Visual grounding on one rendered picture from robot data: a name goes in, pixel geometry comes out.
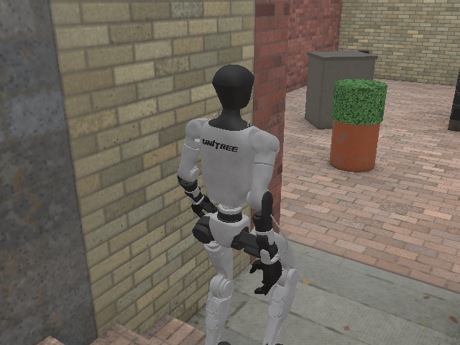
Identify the humanoid robot head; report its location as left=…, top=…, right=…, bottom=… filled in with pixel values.
left=208, top=65, right=254, bottom=131

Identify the robot left forearm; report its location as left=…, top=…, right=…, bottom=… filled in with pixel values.
left=178, top=176, right=204, bottom=205

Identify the right robot upper arm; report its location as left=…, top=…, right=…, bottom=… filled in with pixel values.
left=247, top=128, right=280, bottom=210

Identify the robot right forearm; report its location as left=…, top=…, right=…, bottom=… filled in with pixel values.
left=252, top=191, right=278, bottom=265

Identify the left robot upper arm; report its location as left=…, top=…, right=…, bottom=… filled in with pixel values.
left=178, top=118, right=209, bottom=182

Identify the robot left hand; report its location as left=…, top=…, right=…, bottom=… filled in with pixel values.
left=191, top=194, right=218, bottom=218

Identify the robot torso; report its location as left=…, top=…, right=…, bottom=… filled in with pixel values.
left=200, top=114, right=257, bottom=250

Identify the robot right hand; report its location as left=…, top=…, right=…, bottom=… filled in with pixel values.
left=249, top=259, right=283, bottom=295

